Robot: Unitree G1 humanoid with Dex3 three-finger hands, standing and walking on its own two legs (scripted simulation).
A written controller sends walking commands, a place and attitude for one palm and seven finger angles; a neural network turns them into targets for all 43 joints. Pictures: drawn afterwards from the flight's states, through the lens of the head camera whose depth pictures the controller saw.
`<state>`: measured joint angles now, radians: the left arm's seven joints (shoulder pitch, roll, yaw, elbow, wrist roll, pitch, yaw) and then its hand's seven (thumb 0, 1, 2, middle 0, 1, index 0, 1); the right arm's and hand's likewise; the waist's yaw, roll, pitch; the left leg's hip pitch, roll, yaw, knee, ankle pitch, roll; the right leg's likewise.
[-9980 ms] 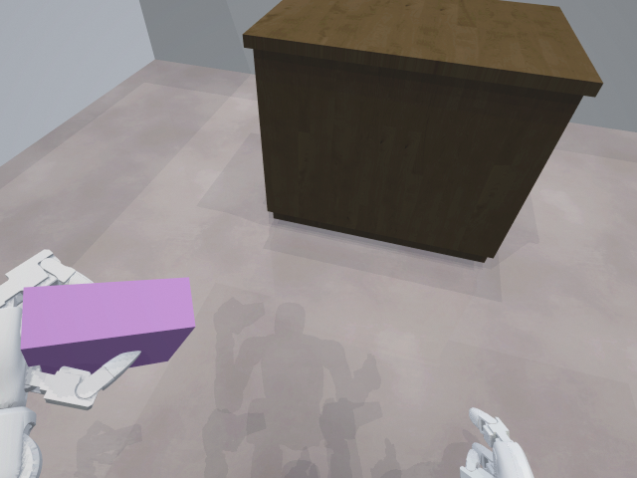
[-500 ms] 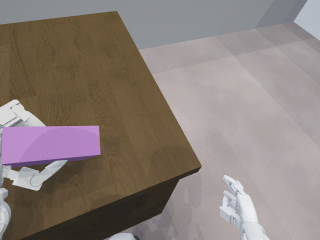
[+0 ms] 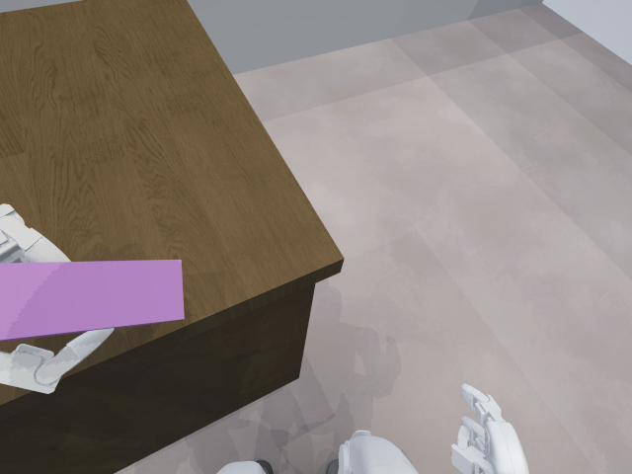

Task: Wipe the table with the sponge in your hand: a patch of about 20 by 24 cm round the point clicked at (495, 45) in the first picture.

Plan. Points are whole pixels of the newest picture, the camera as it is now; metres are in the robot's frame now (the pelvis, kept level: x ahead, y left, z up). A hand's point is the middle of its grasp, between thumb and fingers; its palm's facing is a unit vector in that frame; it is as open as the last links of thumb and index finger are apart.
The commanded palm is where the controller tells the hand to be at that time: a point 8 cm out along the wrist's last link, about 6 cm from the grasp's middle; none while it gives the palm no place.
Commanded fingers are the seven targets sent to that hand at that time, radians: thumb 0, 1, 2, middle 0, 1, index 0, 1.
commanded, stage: come to a stop and stand still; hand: left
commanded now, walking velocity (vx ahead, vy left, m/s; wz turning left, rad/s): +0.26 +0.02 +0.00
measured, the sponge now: (110, 300) +0.25 +0.20 +0.14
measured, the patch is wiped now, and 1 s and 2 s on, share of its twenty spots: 0.00 0.00 0.00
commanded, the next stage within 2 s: look again from close up in 1.26 s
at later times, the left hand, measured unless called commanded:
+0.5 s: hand (20, 383) +0.17 +0.22 +0.17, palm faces +0.41 -0.82 -0.40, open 8.9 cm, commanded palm +0.11 +0.27 +0.17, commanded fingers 0.00 0.10 1.30 -1.20 -1.60 -1.20 -1.60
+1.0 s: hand (32, 354) +0.20 +0.23 +0.16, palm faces +0.29 -0.86 -0.42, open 8.9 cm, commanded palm +0.13 +0.29 +0.17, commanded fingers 0.00 0.10 1.30 -1.20 -1.60 -1.20 -1.60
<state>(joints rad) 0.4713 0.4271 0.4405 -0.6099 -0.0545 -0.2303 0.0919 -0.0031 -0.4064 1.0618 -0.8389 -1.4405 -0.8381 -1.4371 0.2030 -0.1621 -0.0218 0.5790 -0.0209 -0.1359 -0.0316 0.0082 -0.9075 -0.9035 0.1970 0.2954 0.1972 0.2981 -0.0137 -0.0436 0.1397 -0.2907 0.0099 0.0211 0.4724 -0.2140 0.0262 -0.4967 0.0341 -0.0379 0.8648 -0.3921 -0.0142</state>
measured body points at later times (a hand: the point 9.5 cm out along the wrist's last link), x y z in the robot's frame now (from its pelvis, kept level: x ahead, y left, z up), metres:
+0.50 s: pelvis -0.04 -0.02 -0.01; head -0.04 -0.01 +0.44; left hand +0.14 +0.27 +0.20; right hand +0.13 -0.26 -0.08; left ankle -0.04 +0.08 -0.74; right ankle +0.02 -0.13 -0.74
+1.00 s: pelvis -0.03 +0.01 +0.00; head -0.01 +0.01 +0.44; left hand +0.17 +0.28 +0.18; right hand +0.15 -0.21 -0.08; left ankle -0.05 +0.08 -0.74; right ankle +0.02 -0.13 -0.74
